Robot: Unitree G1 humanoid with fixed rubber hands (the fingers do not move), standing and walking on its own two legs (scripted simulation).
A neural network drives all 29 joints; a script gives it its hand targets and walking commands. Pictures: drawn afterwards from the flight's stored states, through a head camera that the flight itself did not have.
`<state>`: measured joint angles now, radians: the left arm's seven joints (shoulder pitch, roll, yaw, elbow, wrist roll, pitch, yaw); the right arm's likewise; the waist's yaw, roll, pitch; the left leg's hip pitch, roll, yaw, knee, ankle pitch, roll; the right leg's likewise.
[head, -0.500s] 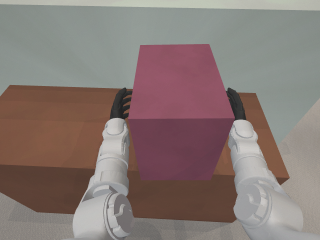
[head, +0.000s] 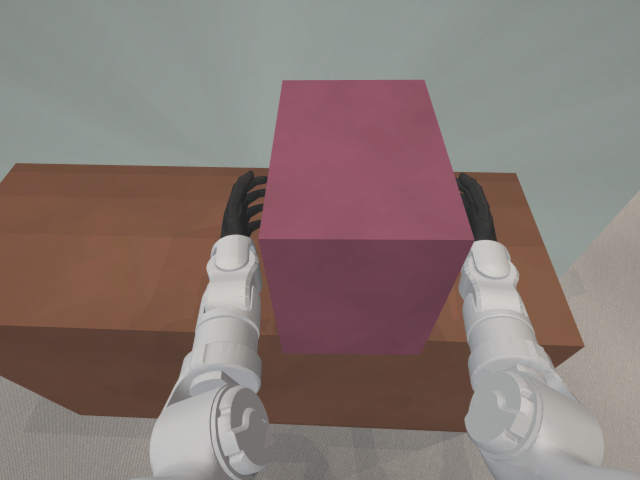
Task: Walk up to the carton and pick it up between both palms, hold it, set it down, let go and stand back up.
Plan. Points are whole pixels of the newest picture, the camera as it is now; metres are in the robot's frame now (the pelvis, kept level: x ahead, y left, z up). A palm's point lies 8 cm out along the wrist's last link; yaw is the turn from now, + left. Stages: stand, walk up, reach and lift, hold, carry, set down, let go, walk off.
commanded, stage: set down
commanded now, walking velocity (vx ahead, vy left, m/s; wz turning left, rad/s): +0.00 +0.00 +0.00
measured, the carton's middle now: (352, 218) +0.49 +0.02 +0.01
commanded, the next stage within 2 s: none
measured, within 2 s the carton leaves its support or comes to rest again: neither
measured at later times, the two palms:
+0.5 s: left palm (238, 236) +0.40 +0.16 +0.07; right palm (475, 239) +0.42 -0.14 +0.07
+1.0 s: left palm (238, 241) +0.40 +0.17 +0.06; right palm (475, 242) +0.42 -0.14 +0.07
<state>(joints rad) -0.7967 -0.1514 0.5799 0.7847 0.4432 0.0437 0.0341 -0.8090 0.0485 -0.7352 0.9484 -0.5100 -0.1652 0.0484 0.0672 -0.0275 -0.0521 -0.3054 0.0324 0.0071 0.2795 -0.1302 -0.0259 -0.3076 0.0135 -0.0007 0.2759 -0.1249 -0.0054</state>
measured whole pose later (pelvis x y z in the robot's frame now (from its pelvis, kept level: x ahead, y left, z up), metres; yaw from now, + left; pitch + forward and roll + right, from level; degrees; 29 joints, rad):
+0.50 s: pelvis +0.00 +0.00 +0.00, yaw +0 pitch +8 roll +0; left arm -0.79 -0.18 0.61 0.74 0.48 0.03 0.01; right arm -0.80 0.08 -0.76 0.88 -0.54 -0.16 0.08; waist 0.07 -0.03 -0.02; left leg -0.29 0.03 0.02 0.27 -0.13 -0.02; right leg -0.30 0.01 0.01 0.28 -0.12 0.00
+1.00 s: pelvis +0.00 +0.00 +0.00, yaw -1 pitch +8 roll +0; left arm -0.78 -0.17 0.62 0.75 0.48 0.03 0.02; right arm -0.80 0.08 -0.75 0.88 -0.54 -0.15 0.08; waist 0.06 -0.04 0.00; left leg -0.29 0.03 0.02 0.28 -0.13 -0.02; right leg -0.30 0.01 0.01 0.30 -0.13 0.00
